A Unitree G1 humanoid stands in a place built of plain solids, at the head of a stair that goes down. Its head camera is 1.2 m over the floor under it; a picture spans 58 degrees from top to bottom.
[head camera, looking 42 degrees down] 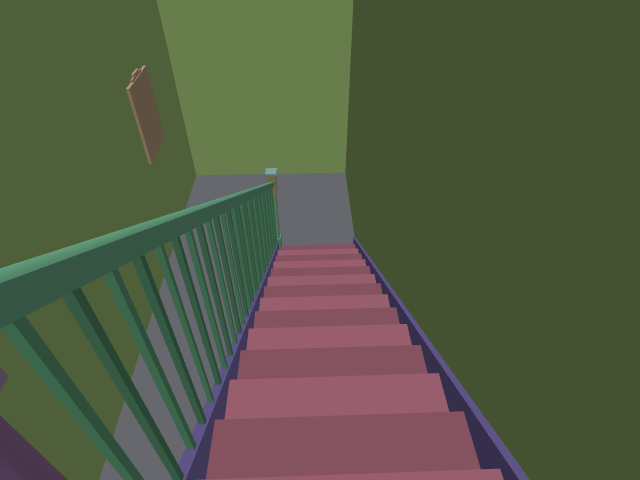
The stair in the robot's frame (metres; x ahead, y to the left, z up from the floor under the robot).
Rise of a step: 0.17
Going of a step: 0.26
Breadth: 0.91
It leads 2 degrees to the left of straight ahead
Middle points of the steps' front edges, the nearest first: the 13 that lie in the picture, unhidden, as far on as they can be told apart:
0.75 -0.07 -0.33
1.00 -0.06 -0.50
1.26 -0.06 -0.67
1.52 -0.05 -0.83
1.77 -0.04 -1.00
2.03 -0.03 -1.17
2.29 -0.02 -1.33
2.54 -0.01 -1.50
2.80 0.00 -1.66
3.06 0.01 -1.83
3.31 0.01 -1.99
3.57 0.02 -2.16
3.83 0.02 -2.32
